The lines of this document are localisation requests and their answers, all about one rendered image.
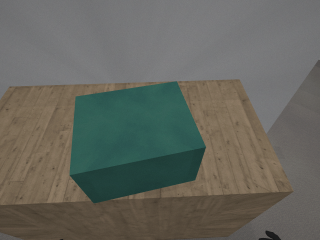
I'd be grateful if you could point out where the robot right hand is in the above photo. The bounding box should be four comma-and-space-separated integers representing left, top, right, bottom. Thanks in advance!
258, 230, 281, 240

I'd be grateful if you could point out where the carton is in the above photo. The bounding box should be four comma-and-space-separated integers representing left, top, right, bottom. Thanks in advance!
69, 81, 206, 204

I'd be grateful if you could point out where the pedestal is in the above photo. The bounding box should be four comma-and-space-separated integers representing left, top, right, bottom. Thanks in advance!
0, 79, 294, 240

